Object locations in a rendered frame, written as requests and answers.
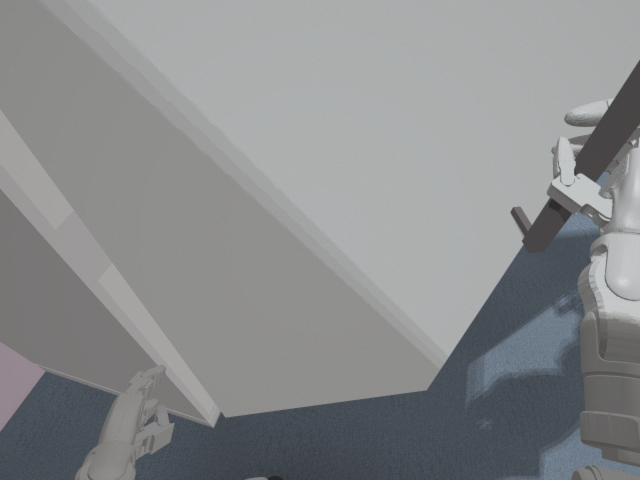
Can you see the robot left hand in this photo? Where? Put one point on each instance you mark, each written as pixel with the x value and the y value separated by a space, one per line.
pixel 129 412

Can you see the robot right hand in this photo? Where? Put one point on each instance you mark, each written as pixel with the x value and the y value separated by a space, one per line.
pixel 578 193

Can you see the robot left forearm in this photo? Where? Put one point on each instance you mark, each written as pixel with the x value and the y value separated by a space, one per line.
pixel 112 460

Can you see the robot right forearm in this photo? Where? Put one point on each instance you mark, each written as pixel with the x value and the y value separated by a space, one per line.
pixel 610 347

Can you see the handle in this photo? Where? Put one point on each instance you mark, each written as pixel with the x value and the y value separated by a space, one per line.
pixel 614 129

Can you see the fridge door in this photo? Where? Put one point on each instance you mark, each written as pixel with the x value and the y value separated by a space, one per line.
pixel 311 198

